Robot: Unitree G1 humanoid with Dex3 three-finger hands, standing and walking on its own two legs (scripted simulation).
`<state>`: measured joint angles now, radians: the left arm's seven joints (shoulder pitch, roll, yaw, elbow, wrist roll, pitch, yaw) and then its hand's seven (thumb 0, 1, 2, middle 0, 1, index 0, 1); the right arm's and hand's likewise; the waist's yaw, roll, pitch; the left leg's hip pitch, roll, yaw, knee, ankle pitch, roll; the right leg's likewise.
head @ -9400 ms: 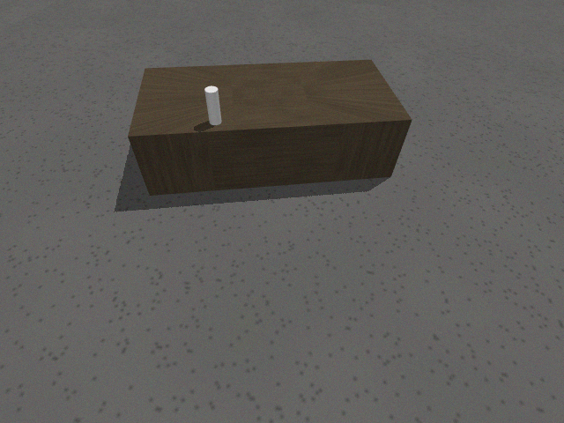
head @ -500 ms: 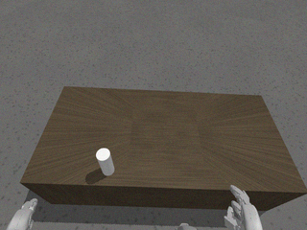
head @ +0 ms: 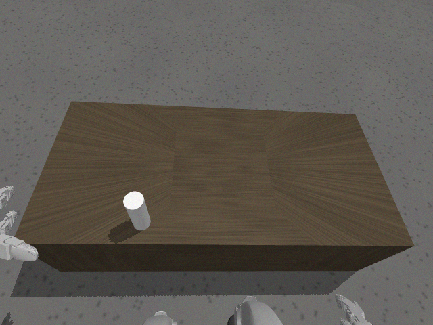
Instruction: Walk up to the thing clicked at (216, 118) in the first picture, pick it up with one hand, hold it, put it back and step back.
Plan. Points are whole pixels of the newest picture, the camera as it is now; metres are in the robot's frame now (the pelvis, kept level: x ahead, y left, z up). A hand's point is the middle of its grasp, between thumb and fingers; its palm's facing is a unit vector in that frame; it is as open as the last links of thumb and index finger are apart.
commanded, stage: go down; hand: left
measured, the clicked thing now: (138, 212) +0.44 +0.19 -0.28
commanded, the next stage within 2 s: approach in 1.22 s
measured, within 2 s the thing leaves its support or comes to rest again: neither
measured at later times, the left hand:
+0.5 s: hand (11, 195) +0.36 +0.36 +0.00, palm faces +0.15 -0.98 -0.13, open 17.4 cm
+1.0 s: hand (9, 183) +0.38 +0.37 +0.00, palm faces +0.16 -0.98 -0.10, open 17.5 cm
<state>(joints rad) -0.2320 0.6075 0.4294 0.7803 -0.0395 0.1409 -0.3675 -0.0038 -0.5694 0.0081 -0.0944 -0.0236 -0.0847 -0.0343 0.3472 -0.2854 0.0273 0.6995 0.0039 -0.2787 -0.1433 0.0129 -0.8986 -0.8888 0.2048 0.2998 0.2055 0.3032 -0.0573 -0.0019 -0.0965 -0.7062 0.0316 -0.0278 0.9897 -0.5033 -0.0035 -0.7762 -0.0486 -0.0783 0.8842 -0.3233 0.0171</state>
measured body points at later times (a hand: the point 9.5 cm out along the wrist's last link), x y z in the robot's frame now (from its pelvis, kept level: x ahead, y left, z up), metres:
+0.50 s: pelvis -0.01 +0.00 -0.02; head +0.10 +0.04 +0.42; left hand +0.35 +0.42 +0.01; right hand +0.06 -0.28 -0.10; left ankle -0.01 +0.12 -0.68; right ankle +0.06 -0.14 -0.68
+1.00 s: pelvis -0.01 +0.01 -0.03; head +0.12 +0.05 +0.40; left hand +0.37 +0.43 +0.01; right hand +0.06 -0.27 -0.11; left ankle -0.01 +0.12 -0.68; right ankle +0.06 -0.14 -0.68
